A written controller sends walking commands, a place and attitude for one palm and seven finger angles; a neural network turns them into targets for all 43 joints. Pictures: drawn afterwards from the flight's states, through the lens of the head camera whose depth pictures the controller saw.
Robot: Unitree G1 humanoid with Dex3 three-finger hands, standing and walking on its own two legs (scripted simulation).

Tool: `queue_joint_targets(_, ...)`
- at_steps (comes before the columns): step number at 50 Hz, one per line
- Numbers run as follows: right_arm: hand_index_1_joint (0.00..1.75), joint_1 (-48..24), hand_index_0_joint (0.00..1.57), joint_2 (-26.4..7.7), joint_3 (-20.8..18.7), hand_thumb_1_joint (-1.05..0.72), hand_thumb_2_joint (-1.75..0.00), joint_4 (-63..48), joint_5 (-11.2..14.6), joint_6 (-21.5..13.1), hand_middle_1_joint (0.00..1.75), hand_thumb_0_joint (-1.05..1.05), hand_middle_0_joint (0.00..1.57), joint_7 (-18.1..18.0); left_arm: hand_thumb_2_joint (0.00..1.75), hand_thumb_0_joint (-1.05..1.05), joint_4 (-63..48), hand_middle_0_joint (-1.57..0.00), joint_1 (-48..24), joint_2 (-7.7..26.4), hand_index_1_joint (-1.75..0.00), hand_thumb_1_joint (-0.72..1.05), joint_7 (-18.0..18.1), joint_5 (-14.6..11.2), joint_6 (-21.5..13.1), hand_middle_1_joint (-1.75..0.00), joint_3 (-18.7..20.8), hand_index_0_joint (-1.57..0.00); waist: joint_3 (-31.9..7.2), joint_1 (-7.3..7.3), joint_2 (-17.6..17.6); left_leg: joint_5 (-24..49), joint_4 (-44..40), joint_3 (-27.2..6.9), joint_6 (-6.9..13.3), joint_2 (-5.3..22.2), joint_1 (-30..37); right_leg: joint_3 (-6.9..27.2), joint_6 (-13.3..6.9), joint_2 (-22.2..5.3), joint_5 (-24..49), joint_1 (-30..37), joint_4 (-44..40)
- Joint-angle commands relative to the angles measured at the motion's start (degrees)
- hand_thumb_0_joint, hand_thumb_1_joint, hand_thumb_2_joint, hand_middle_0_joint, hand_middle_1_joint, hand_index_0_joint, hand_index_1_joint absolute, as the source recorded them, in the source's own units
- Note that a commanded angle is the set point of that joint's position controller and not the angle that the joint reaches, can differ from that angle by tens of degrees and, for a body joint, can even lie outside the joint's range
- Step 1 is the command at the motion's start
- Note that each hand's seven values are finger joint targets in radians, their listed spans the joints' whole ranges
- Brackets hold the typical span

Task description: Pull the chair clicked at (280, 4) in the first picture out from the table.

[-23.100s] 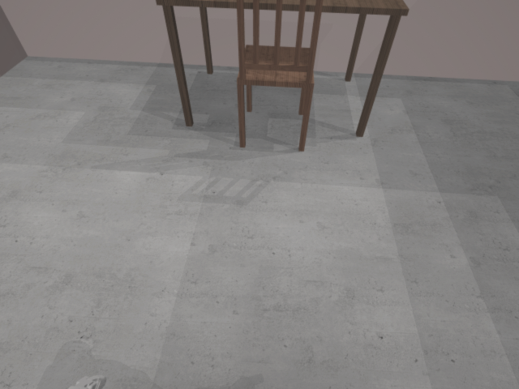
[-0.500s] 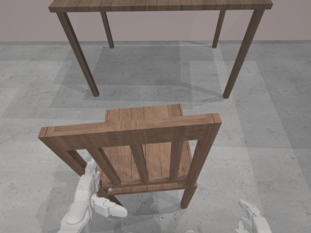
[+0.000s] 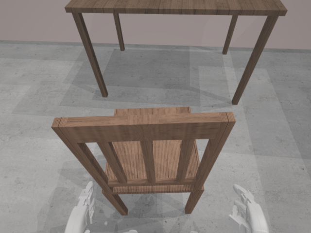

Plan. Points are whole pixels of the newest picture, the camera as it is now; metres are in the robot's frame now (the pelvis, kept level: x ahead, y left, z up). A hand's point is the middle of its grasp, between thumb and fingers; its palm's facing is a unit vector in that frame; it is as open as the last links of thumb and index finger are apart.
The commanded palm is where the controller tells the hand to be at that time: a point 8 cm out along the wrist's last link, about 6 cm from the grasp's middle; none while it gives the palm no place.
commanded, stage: draw the hand back to the body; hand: left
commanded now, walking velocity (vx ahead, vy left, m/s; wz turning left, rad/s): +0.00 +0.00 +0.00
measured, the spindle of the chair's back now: (149, 163) +0.32 +0.04 -0.04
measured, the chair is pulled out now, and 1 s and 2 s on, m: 0.71 0.71 0.71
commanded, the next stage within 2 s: step back with the hand held close in 1.66 s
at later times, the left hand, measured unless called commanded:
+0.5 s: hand (80, 217) +0.16 +0.16 +0.06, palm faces -0.02 -1.00 -0.07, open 17.5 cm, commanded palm +0.12 +0.23 +0.08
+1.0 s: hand (20, 186) +0.19 +0.24 +0.15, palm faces +0.34 -0.86 -0.39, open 13.4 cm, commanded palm +0.15 +0.29 +0.18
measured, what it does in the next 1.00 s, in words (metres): stands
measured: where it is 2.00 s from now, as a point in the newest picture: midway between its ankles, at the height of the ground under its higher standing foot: outside the picture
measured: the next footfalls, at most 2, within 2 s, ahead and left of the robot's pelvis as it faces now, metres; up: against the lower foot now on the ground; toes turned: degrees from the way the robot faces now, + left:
none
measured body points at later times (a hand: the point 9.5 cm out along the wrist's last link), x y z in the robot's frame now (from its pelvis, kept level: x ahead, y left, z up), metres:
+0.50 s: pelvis -0.02 +0.01 -0.02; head +0.03 -0.02 +0.43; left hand +0.15 +0.21 +0.07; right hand +0.16 -0.23 -0.11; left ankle -0.01 +0.12 -0.69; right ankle +0.00 -0.10 -0.69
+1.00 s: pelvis +0.01 +0.02 +0.04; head +0.02 +0.00 +0.49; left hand +0.17 +0.29 +0.17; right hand +0.21 -0.20 -0.04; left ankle -0.01 +0.13 -0.69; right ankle +0.00 -0.10 -0.69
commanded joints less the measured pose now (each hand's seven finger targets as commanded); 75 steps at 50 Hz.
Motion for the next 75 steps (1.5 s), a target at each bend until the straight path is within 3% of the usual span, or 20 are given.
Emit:
queue_joint_targets(1, 0.30, -3.0, 0.20, -6.0, -2.9, -0.90, -0.90, -9.7, -0.1, -3.9, 0.30, 0.00, 0.20, -0.8, 0.20, 0.00, -14.1, 0.00, 3.8, 3.2, 0.00, -0.55, -0.4, 0.5, -4.2, 0.00, 0.1, 0.00, -7.8, -1.21, -3.5, 14.2, -5.1, -1.4, 2.0, -1.0, 3.0, 3.5, 1.2, -0.2, 14.2, 5.6, -8.0)
queue_joint_targets(4, 0.30, -3.0, 0.20, -5.9, -2.9, -0.90, -0.90, -9.9, -0.1, -4.0, 0.30, 0.00, 0.20, -1.0, 0.20, 0.00, -14.8, 0.00, 4.9, 3.8, 0.00, -0.55, -0.3, 0.8, -4.4, 0.00, 0.4, 0.00, -7.4, -1.20, -3.8, 12.6, -4.6, -1.5, 2.0, -1.1, 1.9, 3.5, 1.1, 0.0, 11.8, 4.3, -7.7)
queue_joint_targets(5, 0.30, -2.2, 0.20, -5.7, -3.1, -0.90, -0.90, -9.0, -0.4, -5.3, 0.30, 0.00, 0.20, -0.8, 0.20, 0.00, -23.0, 0.00, -1.7, 2.1, 0.00, -0.55, -0.8, -2.9, -12.2, 0.00, 0.9, 0.00, -5.4, -1.93, -6.4, 12.9, -2.2, -1.8, 1.4, -1.4, -0.1, 2.4, 1.0, 0.8, 12.6, 1.1, -5.9)
queue_joint_targets(6, 0.30, -2.2, 0.20, -5.7, -3.7, -0.90, -0.90, -7.4, -0.5, -6.1, 0.30, 0.00, 0.20, -0.6, 0.20, 0.00, -20.6, 0.00, 0.7, 5.4, 0.00, -0.55, -1.1, -2.4, -16.0, 0.00, 4.0, 0.00, -8.4, -0.72, -4.5, 12.7, -1.4, -1.4, 1.4, -1.4, 0.1, 3.2, 0.8, 0.9, 12.0, 1.4, -5.0)
queue_joint_targets(10, 0.30, -3.1, 0.20, -4.6, -4.6, -0.90, -0.90, -6.3, 0.4, -6.9, 0.30, 0.00, 0.20, 0.8, 0.20, 0.00, -20.8, 0.00, 5.1, 6.5, 0.00, -0.55, -3.8, -3.3, -25.5, 0.00, 6.5, 0.00, -8.9, 0.67, -0.5, 13.4, -0.5, -1.1, 0.8, -1.2, -1.2, 3.3, 0.2, 1.1, 11.3, 0.5, -2.6)
queue_joint_targets(15, 0.30, -6.6, 0.20, -4.2, -5.5, -0.90, -0.90, -5.9, 1.2, -6.1, 0.30, 0.00, 0.20, 2.5, 0.20, 0.00, -15.4, 0.00, 6.5, 7.3, 0.00, -0.55, -11.1, -4.1, -34.5, 0.00, 7.3, 0.00, -7.2, 0.49, -3.6, 8.1, 2.6, -0.7, 0.9, -0.8, -7.7, 5.8, 0.2, 0.7, 3.8, -2.3, -1.9)
queue_joint_targets(18, 0.30, -7.5, 0.20, -4.5, -5.6, -0.90, -0.90, -9.1, 2.2, -4.5, 0.30, 0.00, 0.20, 1.5, 0.20, 0.00, -19.9, 0.00, 9.3, 9.6, 0.00, -0.55, -13.1, -6.4, -30.4, 0.00, 11.3, 0.00, -10.8, 1.81, -3.1, 6.0, -0.1, -0.1, 1.3, -0.9, -4.7, 7.3, 0.7, 0.0, -0.6, 2.4, -5.1)
queue_joint_targets(21, 0.30, -7.6, 0.20, -4.3, -5.0, -0.90, -0.90, -9.1, 2.5, -3.9, 0.30, 0.00, 0.20, 0.0, 0.20, 0.00, -23.7, 0.00, 7.4, 11.3, 0.00, -0.55, -12.1, -8.8, -26.7, 0.00, 14.5, 0.00, -9.3, 1.28, -4.9, 5.6, -1.7, -0.7, 1.6, -0.8, -3.4, 7.1, 1.1, 0.0, -2.1, 4.2, -7.7)
queue_joint_targets(29, 0.30, -5.9, 0.20, -5.1, -4.5, -0.90, -0.90, -5.5, 2.5, -7.3, 0.30, 0.00, 0.20, -0.8, 0.29, 0.00, -23.7, -0.02, 5.0, 11.6, -0.04, -0.37, -13.5, -10.0, -26.3, -0.04, 15.3, -0.02, -5.3, -0.01, -3.9, 10.2, -6.1, -1.8, 1.7, -0.2, 3.6, 4.2, 1.3, 0.5, 6.2, 5.8, -10.3)
queue_joint_targets(30, 0.30, -6.1, 0.20, -4.1, -5.6, -0.90, -0.90, -5.2, 0.9, -4.0, 0.30, 0.00, 0.20, -2.2, 0.31, 0.00, -19.9, -0.03, 12.1, 21.5, -0.05, -0.33, -3.9, -0.7, -20.2, -0.05, 22.0, -0.03, -7.0, 5.87, -1.3, 11.7, -7.7, -1.3, 1.5, 1.2, 7.4, 8.5, -0.5, -1.5, 8.5, 11.4, -13.6)
queue_joint_targets(31, 0.30, -5.4, 0.20, -3.4, -4.1, -0.90, -0.90, -6.8, 0.4, -2.9, 0.30, 0.00, 0.20, -2.4, 0.32, 0.00, -25.9, -0.04, 11.7, 13.7, -0.05, -0.30, -0.9, 0.5, -18.3, -0.05, 15.4, -0.04, -4.5, 3.22, 0.1, 12.5, -9.1, -0.7, 1.7, 0.9, 10.0, 6.7, -0.1, -2.4, 12.2, 11.7, -14.8)
queue_joint_targets(35, 0.30, -7.7, 0.20, -3.6, -3.7, -0.90, -0.90, -5.3, -0.4, -0.4, 0.30, 0.00, 0.20, -3.3, 0.39, 0.00, -26.4, -0.05, 8.2, 15.4, -0.08, -0.15, 5.1, 2.9, -14.4, -0.08, 16.6, -0.05, -1.0, 3.30, -3.7, 14.7, -13.5, -1.3, 2.0, 1.5, 15.1, 5.7, -0.1, -2.0, 14.9, 15.6, -18.7)
queue_joint_targets(38, 0.30, -8.2, 0.20, -4.1, -2.9, -0.90, -0.90, -4.5, -0.8, -1.0, 0.30, 0.00, 0.20, -3.4, 0.44, 0.00, -28.7, -0.07, 4.0, 16.1, -0.10, -0.04, 6.6, 3.9, -14.4, -0.10, 16.7, -0.07, 0.5, 3.52, -1.0, 16.5, -18.2, -1.7, 2.2, 1.6, 20.1, 5.2, 0.0, -1.9, 16.0, 17.9, -21.0)
queue_joint_targets(44, 0.30, -9.2, 0.20, -4.4, -2.7, -0.90, -0.90, -2.2, -1.3, -2.3, 0.30, 0.00, 0.20, -2.6, 0.55, 0.00, -27.3, -0.10, 0.3, 16.6, -0.15, 0.17, 7.4, 4.2, -14.2, -0.15, 18.8, -0.10, 3.6, 3.69, -1.3, 19.7, -24.3, -1.8, 1.9, 1.6, 25.1, 4.9, -0.1, -1.2, 18.5, 23.1, -25.5)
queue_joint_targets(53, 0.30, -9.4, 0.20, -4.5, -3.0, -0.90, -0.90, -0.3, -1.9, -2.1, 0.30, 0.00, 0.20, -0.4, 0.71, 0.00, -29.1, -0.15, -1.2, 19.3, -0.22, 0.50, 6.8, 4.2, -15.0, -0.22, 25.6, -0.15, 1.6, 4.89, 0.7, 32.9, -28.5, -1.1, 1.3, 2.4, 30.8, 5.0, -0.2, -0.9, 28.2, 30.7, -28.5)
queue_joint_targets(57, 0.30, -10.0, 0.20, -4.6, -3.5, -0.90, -0.90, 0.2, -1.9, -1.3, 0.30, 0.00, 0.20, -0.2, 0.78, 0.00, -28.1, -0.16, -3.2, 20.2, -0.25, 0.65, 6.8, 3.6, -14.9, -0.25, 28.3, -0.16, 3.0, 4.63, -1.6, 31.8, -29.5, -0.6, 1.5, 2.6, 31.3, 5.6, -0.2, -0.7, 28.7, 31.3, -30.1)
queue_joint_targets(64, 0.30, -9.8, 0.20, -5.1, -3.9, -0.90, -0.90, 1.4, -1.8, -1.5, 0.30, 0.00, 0.20, 0.0, 0.90, 0.00, -29.8, -0.20, -7.9, 23.4, -0.30, 0.90, 7.3, 3.3, -16.0, -0.30, 33.5, -0.20, 1.7, 5.00, 1.0, 32.9, -30.7, -0.7, 1.4, 2.8, 32.7, 5.5, -0.2, -0.9, 28.9, 33.2, -31.0)
queue_joint_targets(67, 0.30, -10.1, 0.20, -5.2, -4.4, -0.90, -0.90, 1.7, -1.7, -0.7, 0.30, 0.00, 0.20, 0.3, 0.90, 0.00, -24.9, -0.20, -4.5, 19.5, -0.30, 0.90, 6.5, 3.0, -15.4, -0.30, 30.6, -0.20, 4.2, 4.71, -2.0, 31.5, -31.1, -0.4, 1.6, 3.0, 31.7, 5.1, -0.1, -0.7, 28.2, 32.3, -31.6)
queue_joint_targets(69, 0.30, -10.2, 0.20, -5.4, -4.7, -0.90, -0.90, 1.6, -1.7, -0.4, 0.30, 0.00, 0.20, 0.3, 0.90, 0.00, -25.3, -0.20, -4.6, 20.2, -0.30, 0.90, 6.4, 3.0, -15.6, -0.30, 31.0, -0.20, 3.6, 4.87, -2.3, 30.3, -31.2, 0.0, 1.8, 2.9, 31.6, 5.2, 0.1, -0.9, 28.1, 32.6, -31.8)
queue_joint_targets(75, 0.30, -10.4, 0.20, -5.6, -4.4, -0.90, -0.90, 1.5, -1.7, -1.3, 0.30, 0.00, 0.20, 0.1, 0.90, 0.00, -30.1, -0.20, -6.7, 23.7, -0.30, 0.90, 6.8, 3.5, -16.5, -0.30, 32.9, -0.20, 2.1, 5.21, 2.5, 28.7, -31.3, -0.4, 1.6, 2.4, 31.6, 6.2, -0.5, -0.7, 26.6, 33.4, -31.9)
